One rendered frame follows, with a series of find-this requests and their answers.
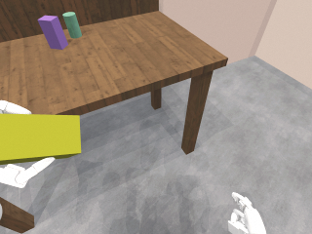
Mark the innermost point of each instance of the table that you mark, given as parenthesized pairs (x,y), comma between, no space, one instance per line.
(128,48)

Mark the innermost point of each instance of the right robot hand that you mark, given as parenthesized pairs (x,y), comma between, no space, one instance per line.
(250,221)

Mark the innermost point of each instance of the left robot hand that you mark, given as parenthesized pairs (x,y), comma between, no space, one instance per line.
(12,174)

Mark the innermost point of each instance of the sponge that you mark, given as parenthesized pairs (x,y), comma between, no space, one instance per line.
(34,137)

